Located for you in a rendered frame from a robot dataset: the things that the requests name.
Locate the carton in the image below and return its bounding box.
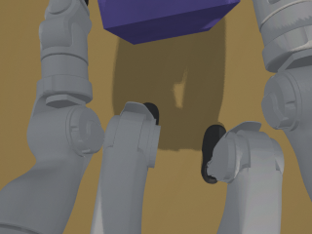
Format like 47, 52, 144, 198
97, 0, 241, 45

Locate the left robot upper arm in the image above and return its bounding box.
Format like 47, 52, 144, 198
0, 104, 105, 234

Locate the right robot shin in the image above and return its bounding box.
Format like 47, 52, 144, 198
207, 121, 285, 182

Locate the robot left foot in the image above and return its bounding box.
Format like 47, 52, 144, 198
144, 102, 159, 126

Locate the right robot upper arm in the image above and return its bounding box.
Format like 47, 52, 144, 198
261, 65, 312, 202

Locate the right robot forearm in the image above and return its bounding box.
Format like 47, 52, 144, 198
252, 0, 312, 73

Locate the left robot forearm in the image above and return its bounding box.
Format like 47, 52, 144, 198
28, 0, 93, 124

